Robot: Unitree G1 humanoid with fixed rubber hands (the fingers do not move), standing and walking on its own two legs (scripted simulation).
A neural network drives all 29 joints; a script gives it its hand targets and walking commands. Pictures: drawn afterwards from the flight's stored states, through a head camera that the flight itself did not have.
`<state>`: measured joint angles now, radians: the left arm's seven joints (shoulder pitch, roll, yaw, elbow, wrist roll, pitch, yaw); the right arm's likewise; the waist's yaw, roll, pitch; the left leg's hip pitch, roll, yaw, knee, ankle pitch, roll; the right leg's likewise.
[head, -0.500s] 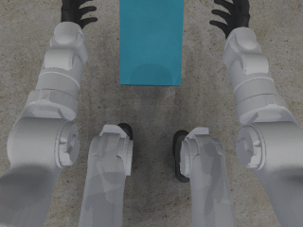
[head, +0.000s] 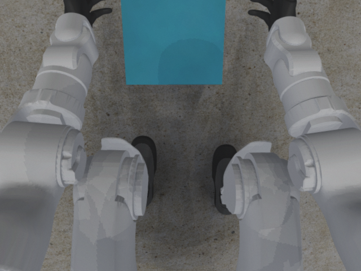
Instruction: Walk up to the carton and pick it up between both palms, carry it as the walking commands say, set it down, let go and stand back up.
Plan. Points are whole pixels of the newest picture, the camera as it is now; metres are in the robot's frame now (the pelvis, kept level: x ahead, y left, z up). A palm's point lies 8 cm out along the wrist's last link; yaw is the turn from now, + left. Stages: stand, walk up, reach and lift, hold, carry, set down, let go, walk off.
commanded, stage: reach and lift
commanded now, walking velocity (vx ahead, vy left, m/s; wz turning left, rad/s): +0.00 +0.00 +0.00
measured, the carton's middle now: (174, 25) +0.52 +0.05 -0.26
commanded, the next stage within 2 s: none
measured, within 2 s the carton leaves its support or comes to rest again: leaves its support in 1.18 s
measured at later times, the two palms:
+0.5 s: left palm (91, 13) +0.52 +0.18 -0.20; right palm (267, 14) +0.53 -0.11 -0.19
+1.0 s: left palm (99, 9) +0.52 +0.17 -0.19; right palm (256, 8) +0.54 -0.09 -0.19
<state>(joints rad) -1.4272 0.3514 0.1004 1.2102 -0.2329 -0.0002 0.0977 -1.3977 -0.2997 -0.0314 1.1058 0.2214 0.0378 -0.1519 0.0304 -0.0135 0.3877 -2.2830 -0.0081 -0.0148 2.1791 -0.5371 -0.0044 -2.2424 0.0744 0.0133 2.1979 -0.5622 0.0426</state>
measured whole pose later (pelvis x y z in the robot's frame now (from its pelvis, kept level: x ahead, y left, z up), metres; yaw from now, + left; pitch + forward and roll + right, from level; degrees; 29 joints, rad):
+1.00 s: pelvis -0.01 +0.00 +0.00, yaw +0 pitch +35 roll +0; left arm -1.53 0.28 0.14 1.27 -0.10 0.04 0.12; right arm -1.53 -0.18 -0.18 1.19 0.05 0.06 -0.16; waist 0.03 -0.02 0.42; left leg -2.26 -0.01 -0.01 2.18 -0.52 -0.01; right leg -2.23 0.08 0.02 2.21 -0.58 0.04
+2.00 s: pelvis +0.00 +0.00 +0.02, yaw +0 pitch +38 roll +0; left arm -1.35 0.16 0.28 0.85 0.06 0.30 0.19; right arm -1.35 0.01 -0.40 0.74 -0.16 0.23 -0.20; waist 0.03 -0.05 0.29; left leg -2.23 -0.10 -0.05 2.11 -0.54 -0.06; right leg -2.20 0.15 0.06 2.13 -0.59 0.09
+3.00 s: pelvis -0.04 +0.00 +0.09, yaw +1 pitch +24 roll -1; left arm -1.36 0.09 0.32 0.62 0.11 0.44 0.19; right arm -1.32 0.03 -0.41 0.54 -0.14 0.33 -0.23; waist 0.03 -0.03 0.52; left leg -1.84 -0.14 -0.10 1.90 -0.47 -0.08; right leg -1.81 0.16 0.08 1.92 -0.53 0.09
